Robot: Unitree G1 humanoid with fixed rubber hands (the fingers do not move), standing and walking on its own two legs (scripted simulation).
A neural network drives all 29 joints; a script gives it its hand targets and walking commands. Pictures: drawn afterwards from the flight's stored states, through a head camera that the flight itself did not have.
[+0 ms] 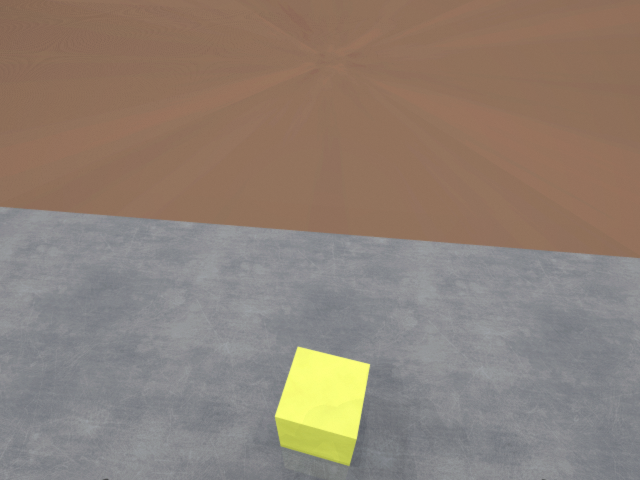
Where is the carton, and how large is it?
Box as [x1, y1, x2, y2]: [275, 347, 369, 465]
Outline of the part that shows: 297,347 275,414 281,446 349,465 357,434 369,364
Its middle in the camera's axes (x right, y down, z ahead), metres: +0.00 +0.47 +1.11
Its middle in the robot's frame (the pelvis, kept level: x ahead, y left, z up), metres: +0.47 -0.01 -0.66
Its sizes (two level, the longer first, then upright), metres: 0.210 0.200 0.250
